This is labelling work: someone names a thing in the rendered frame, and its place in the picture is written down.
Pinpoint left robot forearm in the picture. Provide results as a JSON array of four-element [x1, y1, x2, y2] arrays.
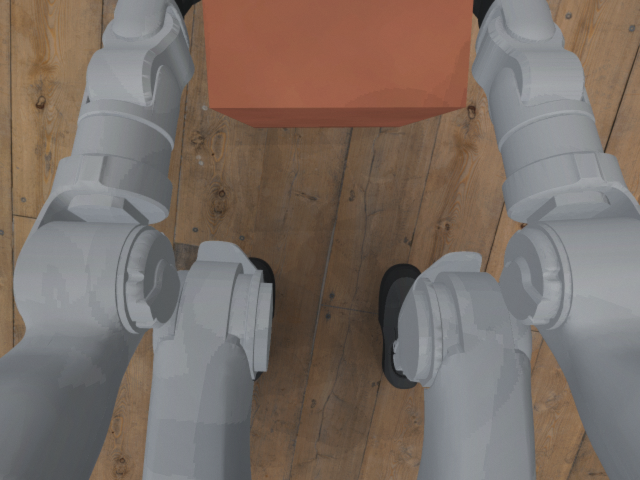
[[13, 0, 195, 315]]

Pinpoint robot right hand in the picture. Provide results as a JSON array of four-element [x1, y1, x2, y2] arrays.
[[473, 0, 495, 29]]

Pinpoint carton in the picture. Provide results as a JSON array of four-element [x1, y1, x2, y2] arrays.
[[202, 0, 474, 128]]

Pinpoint right robot upper arm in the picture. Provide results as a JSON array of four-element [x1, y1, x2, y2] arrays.
[[499, 216, 640, 480]]

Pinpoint right robot forearm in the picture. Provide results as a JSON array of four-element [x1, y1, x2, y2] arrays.
[[472, 0, 640, 224]]

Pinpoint robot left thigh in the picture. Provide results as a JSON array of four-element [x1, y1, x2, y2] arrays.
[[142, 260, 273, 480]]

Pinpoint left robot upper arm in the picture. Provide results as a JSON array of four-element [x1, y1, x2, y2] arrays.
[[0, 221, 180, 480]]

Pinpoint right robot foot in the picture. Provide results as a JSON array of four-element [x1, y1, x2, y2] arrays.
[[378, 264, 421, 389]]

